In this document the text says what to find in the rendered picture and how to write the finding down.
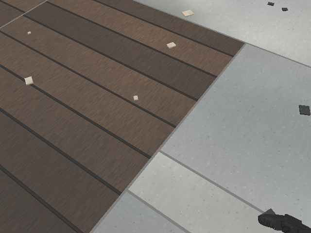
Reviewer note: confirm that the right robot hand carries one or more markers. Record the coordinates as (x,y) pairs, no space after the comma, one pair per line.
(286,223)

